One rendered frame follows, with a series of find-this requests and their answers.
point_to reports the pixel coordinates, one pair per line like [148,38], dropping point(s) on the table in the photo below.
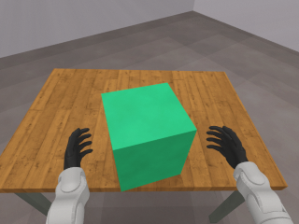
[72,98]

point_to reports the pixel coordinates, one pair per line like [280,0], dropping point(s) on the carton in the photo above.
[150,133]

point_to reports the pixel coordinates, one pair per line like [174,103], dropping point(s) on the robot right hand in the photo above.
[230,145]

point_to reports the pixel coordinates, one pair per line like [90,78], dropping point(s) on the robot left forearm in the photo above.
[71,195]

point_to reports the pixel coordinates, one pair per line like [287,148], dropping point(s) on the robot right forearm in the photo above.
[263,203]

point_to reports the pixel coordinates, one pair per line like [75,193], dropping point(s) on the robot left hand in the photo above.
[72,155]

